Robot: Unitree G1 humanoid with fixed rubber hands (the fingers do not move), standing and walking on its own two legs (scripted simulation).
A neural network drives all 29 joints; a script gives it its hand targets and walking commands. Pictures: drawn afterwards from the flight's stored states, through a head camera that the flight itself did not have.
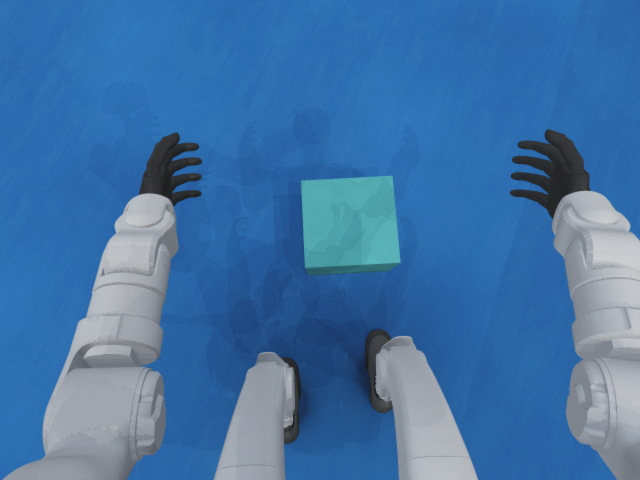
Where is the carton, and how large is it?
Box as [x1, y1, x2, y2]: [301, 176, 400, 275]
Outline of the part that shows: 392,176 301,181 305,268 308,275 389,270 400,262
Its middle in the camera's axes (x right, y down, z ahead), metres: +0.07 -0.04 +1.00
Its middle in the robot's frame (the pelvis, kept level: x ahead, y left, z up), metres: +0.52 -0.06 -0.60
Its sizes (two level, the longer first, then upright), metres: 0.224 0.215 0.165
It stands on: the floor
